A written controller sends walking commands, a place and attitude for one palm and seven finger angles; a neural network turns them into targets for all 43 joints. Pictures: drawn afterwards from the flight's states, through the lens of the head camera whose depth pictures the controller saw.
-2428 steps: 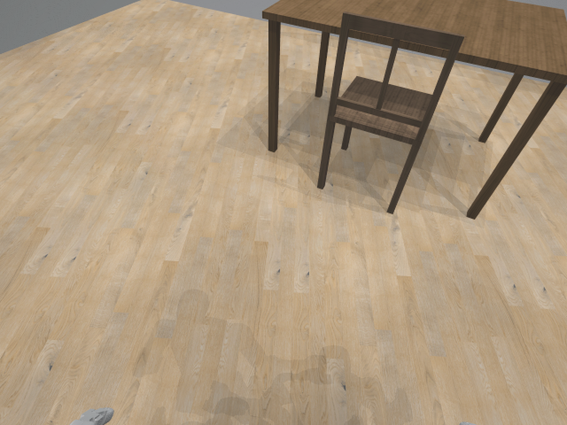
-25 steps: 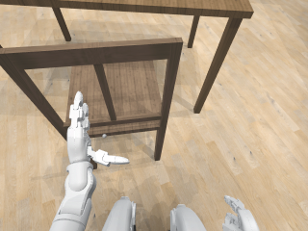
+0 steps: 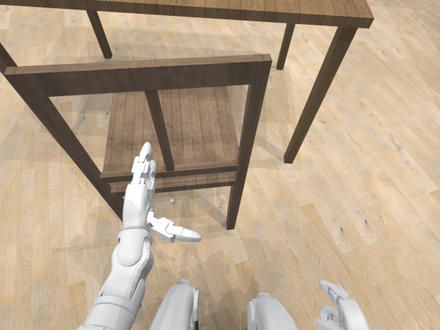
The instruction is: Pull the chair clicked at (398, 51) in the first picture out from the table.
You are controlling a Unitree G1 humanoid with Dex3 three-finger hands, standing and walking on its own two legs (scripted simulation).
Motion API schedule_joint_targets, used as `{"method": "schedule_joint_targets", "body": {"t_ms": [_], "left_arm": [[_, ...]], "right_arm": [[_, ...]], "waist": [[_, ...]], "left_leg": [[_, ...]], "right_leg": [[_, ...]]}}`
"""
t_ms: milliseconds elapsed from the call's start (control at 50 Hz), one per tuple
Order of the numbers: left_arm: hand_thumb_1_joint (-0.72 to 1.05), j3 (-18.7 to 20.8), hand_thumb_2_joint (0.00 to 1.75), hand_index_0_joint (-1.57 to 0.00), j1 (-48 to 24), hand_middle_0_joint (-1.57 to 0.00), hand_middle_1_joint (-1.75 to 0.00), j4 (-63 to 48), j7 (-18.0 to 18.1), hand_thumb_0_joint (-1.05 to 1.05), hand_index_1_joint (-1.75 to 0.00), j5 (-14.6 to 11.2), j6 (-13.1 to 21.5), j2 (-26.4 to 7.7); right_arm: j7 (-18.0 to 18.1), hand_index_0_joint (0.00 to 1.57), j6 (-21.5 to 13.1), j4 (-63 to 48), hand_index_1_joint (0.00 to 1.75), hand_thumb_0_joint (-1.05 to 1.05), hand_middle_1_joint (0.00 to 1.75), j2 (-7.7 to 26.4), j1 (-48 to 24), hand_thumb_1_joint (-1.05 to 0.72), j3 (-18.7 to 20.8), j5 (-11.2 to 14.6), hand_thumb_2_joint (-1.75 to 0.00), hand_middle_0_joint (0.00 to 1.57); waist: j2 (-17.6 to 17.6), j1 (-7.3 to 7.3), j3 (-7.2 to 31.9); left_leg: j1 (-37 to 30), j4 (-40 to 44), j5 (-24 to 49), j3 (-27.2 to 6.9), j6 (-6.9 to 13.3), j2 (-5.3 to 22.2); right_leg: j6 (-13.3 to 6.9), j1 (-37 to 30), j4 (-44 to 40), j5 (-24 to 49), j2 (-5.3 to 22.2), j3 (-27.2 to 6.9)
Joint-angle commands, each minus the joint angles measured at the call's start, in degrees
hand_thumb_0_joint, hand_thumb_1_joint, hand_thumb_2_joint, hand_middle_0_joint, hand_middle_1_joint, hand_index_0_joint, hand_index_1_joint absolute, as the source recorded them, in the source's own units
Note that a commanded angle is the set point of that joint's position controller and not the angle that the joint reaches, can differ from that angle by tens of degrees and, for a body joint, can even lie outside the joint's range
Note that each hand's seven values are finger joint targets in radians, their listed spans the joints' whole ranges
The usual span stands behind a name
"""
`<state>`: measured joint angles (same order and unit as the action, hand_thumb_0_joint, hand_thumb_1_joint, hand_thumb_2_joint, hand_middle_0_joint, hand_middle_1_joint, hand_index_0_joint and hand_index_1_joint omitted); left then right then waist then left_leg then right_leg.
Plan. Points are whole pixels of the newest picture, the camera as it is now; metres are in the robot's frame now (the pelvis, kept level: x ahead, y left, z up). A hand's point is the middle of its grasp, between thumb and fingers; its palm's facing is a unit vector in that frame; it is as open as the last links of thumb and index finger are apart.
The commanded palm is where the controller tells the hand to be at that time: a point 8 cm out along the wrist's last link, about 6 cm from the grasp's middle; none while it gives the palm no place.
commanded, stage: aim the fingers beside a spindle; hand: left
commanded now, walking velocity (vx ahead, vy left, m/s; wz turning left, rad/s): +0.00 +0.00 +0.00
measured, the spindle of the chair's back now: (162, 136) +0.49 +0.15 +0.00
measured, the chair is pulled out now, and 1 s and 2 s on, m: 0.24 0.24 0.24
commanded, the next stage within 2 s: push the fingers through the gap in 0.44 s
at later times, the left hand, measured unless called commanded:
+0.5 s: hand (174, 198) +0.33 +0.10 +0.04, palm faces +0.11 -0.99 +0.02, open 17.0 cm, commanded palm +0.32 +0.16 +0.03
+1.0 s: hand (164, 175) +0.39 +0.13 +0.01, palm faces +0.12 -0.99 -0.02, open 17.0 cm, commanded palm +0.37 +0.17 +0.03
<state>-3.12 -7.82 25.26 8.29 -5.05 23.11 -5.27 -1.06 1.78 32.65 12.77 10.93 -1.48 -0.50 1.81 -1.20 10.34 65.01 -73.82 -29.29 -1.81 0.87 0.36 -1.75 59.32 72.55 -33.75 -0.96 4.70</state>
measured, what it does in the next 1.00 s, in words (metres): stands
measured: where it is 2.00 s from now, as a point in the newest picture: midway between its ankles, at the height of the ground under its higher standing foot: outside the picture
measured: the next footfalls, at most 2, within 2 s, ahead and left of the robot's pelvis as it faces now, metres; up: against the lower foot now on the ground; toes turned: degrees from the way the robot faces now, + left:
none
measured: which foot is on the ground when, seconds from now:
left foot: down 0.00-1.00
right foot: down 0.00-1.00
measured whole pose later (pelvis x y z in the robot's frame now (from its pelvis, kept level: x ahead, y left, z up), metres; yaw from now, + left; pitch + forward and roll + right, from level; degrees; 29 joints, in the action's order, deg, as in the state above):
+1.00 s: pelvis +0.00 +0.00 +0.00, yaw -1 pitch +22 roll -3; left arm 4.1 -16.9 31.3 8.7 -4.9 23.6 -8.4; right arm -0.6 2.2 33.9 13.2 11.1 -0.7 -1.5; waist 1.2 -3.7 10.0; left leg 66.8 -74.5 -29.8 -1.1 1.2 1.0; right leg -1.4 61.4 72.9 -33.6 -1.6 3.9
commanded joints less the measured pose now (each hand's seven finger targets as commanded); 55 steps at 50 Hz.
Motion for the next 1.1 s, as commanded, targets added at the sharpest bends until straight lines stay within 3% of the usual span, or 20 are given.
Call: {"method": "schedule_joint_targets", "body": {"t_ms": [0, 40, 80, 140, 220, 300, 320, 340, 380, 420, 460, 520, 540, 620, 700, 780, 840, 920, 1000, 1080], "left_arm": [[-0.5, 2.91, 0.3, -0.06, -14.09, -0.06, -0.08, -21.63, 0.5, 0.0, -0.08, -0.31, 6.68, -3.44], [-0.5, 9.14, 0.3, -0.06, -14.64, -0.06, -0.08, -28.39, 4.67, 0.0, -0.08, 1.42, 10.02, -10.27], [-0.5, 9.04, 0.3, -0.06, -11.92, -0.06, -0.08, -28.66, 7.83, 0.0, -0.08, 2.98, 11.61, -9.48], [-0.5, 5.33, 0.3, -0.06, -5.74, -0.06, -0.08, -17.45, 7.51, 0.0, -0.08, 4.42, 8.95, -4.69], [-0.5, -3.18, 0.3, -0.06, -4.38, -0.06, -0.08, -5.11, 0.24, 0.0, -0.08, 2.15, 2.64, 3.88], [-0.5, -3.19, 0.3, -0.06, -9.64, -0.06, -0.08, -12.73, -2.77, 0.0, -0.08, -1.01, 3.23, 3.29], [-0.5, -2.42, 0.3, -0.06, -12.97, -0.06, -0.08, -17.95, -1.89, 0.0, -0.08, -1.09, 4.91, 1.68], [-0.5, 0.6, 0.3, -0.06, -14.02, -0.06, -0.08, -24.08, -0.33, 0.0, -0.08, -0.73, 6.89, -1.87], [-0.5, 4.83, 0.3, -0.06, -12.54, -0.06, -0.08, -30.33, 3.8, 0.0, -0.08, 0.8, 10.13, -6.66], [-0.5, 7.89, 0.3, -0.06, -10.72, -0.06, -0.08, -29.95, 7.65, 0.0, -0.08, 3.29, 11.26, -9.8], [-0.5, 6.64, 0.3, -0.06, -7.14, -0.06, -0.08, -21.92, 8.77, 0.0, -0.08, 4.65, 10.23, -6.9], [-0.5, 3.14, 0.3, -0.06, -3.51, -0.06, -0.08, -7.08, 5.68, 0.0, -0.08, 4.8, 5.43, -2.15], [-0.5, 1.74, 0.3, -0.06, -6.16, -0.06, -0.08, -6.37, 3.99, 0.0, -0.08, 4.03, 4.12, -1.14], [-0.5, 1.56, 0.3, -0.06, -14.39, -0.06, -0.08, -12.64, -0.93, 0.0, -0.08, -0.35, 2.68, -1.71], [-0.5, 5.27, 0.3, -0.06, -20.5, -0.06, -0.08, -20.46, 0.08, 0.0, -0.08, -1.38, 7.41, -5.74], [-0.5, 6.81, 0.3, -0.06, -19.95, -0.06, -0.08, -12.84, 2.52, 0.0, -0.08, 1.04, 9.26, -6.54], [-0.5, 7.49, 0.3, -0.06, -17.45, -0.06, -0.08, -3.49, 2.02, 0.0, -0.08, 2.42, 6.64, -6.48], [-0.5, 9.16, 0.3, -0.06, -20.62, -0.06, -0.08, -3.91, 0.41, 0.0, -0.08, 0.31, 3.71, -7.19], [-0.5, 9.95, 0.3, -0.06, -27.18, -0.06, -0.08, -11.86, 0.79, 0.0, -0.08, -1.05, 6.19, -8.55], [-0.5, 7.76, 0.3, -0.06, -28.76, -0.06, -0.08, -8.47, 2.13, 0.0, -0.08, 0.62, 8.61, -6.58]], "right_arm": [[1.6, 0.2, -3.13, -8.65, 0.3, 0.0, 0.3, 7.54, -0.66, -0.9, 4.28, -0.62, -0.9, 0.2], [1.45, 0.2, -3.13, -8.3, 0.3, 0.0, 0.3, 6.98, -0.24, -0.9, 4.08, -1.52, -0.9, 0.2], [0.7, 0.2, -2.95, -7.7, 0.3, 0.0, 0.3, 5.73, -0.42, -0.9, 3.69, -1.91, -0.9, 0.2], [-0.11, 0.2, -2.08, -7.05, 0.3, 0.0, 0.3, 5.96, -0.59, -0.9, 3.44, -1.8, -0.9, 0.2], [0.09, 0.2, -1.55, -7.36, 0.3, 0.0, 0.3, 7.58, -0.25, -0.9, 3.63, -0.16, -0.9, 0.2], [1.11, 0.2, -2.4, -8.51, 0.3, 0.0, 0.3, 8.05, -0.32, -0.9, 4.26, 0.33, -0.9, 0.2], [1.33, 0.2, -2.85, -8.74, 0.3, 0.0, 0.3, 7.81, -0.45, -0.9, 4.32, 0.07, -0.9, 0.2], [1.45, 0.2, -3.23, -8.76, 0.3, 0.0, 0.3, 7.74, -0.31, -0.9, 4.73, -0.39, -0.9, 0.2], [1.22, 0.2, -3.63, -8.31, 0.3, 0.0, 0.3, 7.04, 0.17, -0.9, 4.48, -1.19, -0.9, 0.2], [0.79, 0.2, -3.33, -7.49, 0.3, 0.0, 0.3, 6.6, 0.82, -0.9, 4.16, -1.91, -0.9, 0.2], [0.12, 0.2, -2.61, -6.9, 0.3, 0.0, 0.3, 5.88, -0.11, -0.9, 3.59, -1.92, -0.9, 0.2], [-0.1, 0.2, -1.49, -6.73, 0.3, 0.0, 0.3, 6.71, -0.65, -0.9, 3.33, -1.21, -0.9, 0.2], [-0.01, 0.2, -1.26, -6.95, 0.3, 0.0, 0.3, 7.18, -1.04, -0.9, 3.18, -0.73, -0.9, 0.2], [1.53, 0.2, -1.75, -8.05, 0.3, 0.0, 0.3, 8.13, -0.44, -0.9, 3.7, 0.03, -0.9, 0.2], [2.25, 0.2, -3.31, -6.41, 0.3, 0.0, 0.3, 7.66, 0.14, -0.9, 3.82, -0.74, -0.9, 0.2], [1.48, 0.2, -3.44, -4.32, 0.3, 0.0, 0.3, 7.4, 0.6, -0.9, 3.67, -1.64, -0.9, 0.2], [0.87, 0.2, -2.31, -4.55, 0.3, 0.0, 0.3, 7.85, 1.03, -0.9, 3.69, -1.41, -0.9, 0.2], [1.08, 0.2, -1.28, -5.87, 0.3, 0.0, 0.3, 8.55, 1.71, -0.9, 4.04, -0.86, -0.9, 0.2], [1.41, 0.2, -1.69, -5.31, 0.3, 0.0, 0.3, 8.33, 2.54, -0.9, 4.32, -0.98, -0.9, 0.2], [0.93, 0.2, -2.01, -3.08, 0.3, 0.0, 0.3, 8.14, 3.76, -0.9, 4.39, -1.64, -0.9, 0.2]], "waist": [[0.03, -0.75, 24.92], [4.67, 1.21, 28.72], [5.47, 0.78, 27.04], [-0.04, -1.7, 19.36], [-5.9, -4.4, 10.98], [-3.56, -3.01, 16.96], [-1.15, -2.84, 19.77], [2.02, -1.23, 25.27], [4.49, 0.23, 29.02], [3.73, 0.24, 27.45], [0.26, -1.16, 20.62], [-5.87, -3.09, 11.6], [-5.8, -3.63, 11.06], [-2.63, -3.5, 17.35], [1.54, -2.58, 23.77], [0.7, -3.43, 20.46], [-1.39, -3.36, 17.08], [-0.83, -2.75, 21.07], [2.36, -2.88, 26.57], [1.3, -4.8, 23.62]], "left_leg": [[-20.21, 8.44, 12.69, -1.04, 0.59, -0.37], [-23.71, 8.31, 17.86, -1.29, 0.06, -0.3], [-24.4, 8.02, 20.67, -1.06, -0.17, -0.14], [-18.78, 8.4, 16.22, -0.88, 0.22, 0.08], [-12.91, 9.58, 6.42, -0.72, 0.78, -0.07], [-16.44, 9.57, 7.43, -1.39, 0.75, -0.12], [-18.77, 9.13, 9.82, -1.62, 0.69, 0.03], [-22.74, 8.85, 13.49, -1.72, 0.41, 0.06], [-27.28, 8.69, 20.43, -1.86, -0.15, 0.22], [-25.6, 8.19, 22.55, -2.05, -0.28, 0.17], [-20.21, 8.31, 17.85, -1.46, 0.02, 0.07], [-12.36, 9.01, 7.98, -0.68, 0.66, -0.34], [-11.6, 9.29, 5.49, -0.41, 0.77, -0.46], [-16.33, 9.78, 7.09, -0.39, 0.99, -0.36], [-22.5, 8.75, 14.48, -1.36, 0.47, 0.1], [-19.09, 7.47, 14.12, -1.4, 0.38, 0.13], [-14.9, 8.19, 10.41, -0.83, 0.46, -0.23], [-16.36, 8.98, 11.93, -0.34, 0.51, -0.31], [-22.22, 8.65, 17.9, -0.82, 0.06, 0.3], [-22.71, 7.94, 18.38, -1.85, -0.05, 0.78]], "right_leg": [[-0.48, -7.68, -11.04, 15.0, 0.75, -3.46], [-0.74, -8.58, -9.04, 18.38, 0.6, -3.57], [-0.72, -8.08, -8.45, 20.66, 0.47, -3.5], [-0.31, -7.31, -9.81, 18.98, 0.32, -2.93], [-0.15, -5.46, -13.82, 11.34, 0.11, -3.12], [-0.28, -5.61, -13.18, 10.9, 0.33, -2.87], [-0.38, -5.41, -11.93, 12.61, 0.37, -2.81], [-0.5, -6.15, -10.99, 14.86, 0.54, -3.07], [-0.73, -7.44, -9.45, 19.4, 0.5, -3.0], [-0.66, -7.55, -8.26, 21.18, 0.27, -2.83], [-0.39, -7.03, -9.09, 19.18, 0.37, -2.76], [-0.19, -6.11, -12.33, 12.8, 0.23, -3.12], [0.0, -5.96, -13.3, 10.4, 0.39, -3.46], [-0.08, -8.05, -14.51, 11.48, 0.25, -4.13], [-0.19, -7.49, -11.95, 16.59, 0.29, -3.44], [-0.05, -4.34, -10.18, 16.09, 0.15, -2.84], [-0.13, -4.69, -11.03, 13.92, 0.11, -2.96], [-0.19, -7.62, -11.83, 15.9, -0.02, -3.46], [-0.09, -8.03, -10.82, 20.34, -0.09, -3.37], [0.05, -3.98, -10.12, 19.01, -0.45, -2.44]]}}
